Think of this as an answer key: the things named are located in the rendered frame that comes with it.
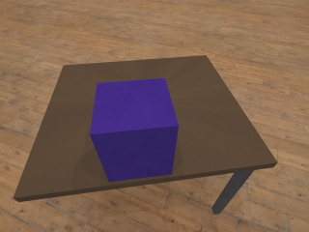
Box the carton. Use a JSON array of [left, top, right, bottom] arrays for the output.
[[90, 78, 179, 182]]

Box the table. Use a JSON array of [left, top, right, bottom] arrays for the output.
[[13, 55, 278, 215]]

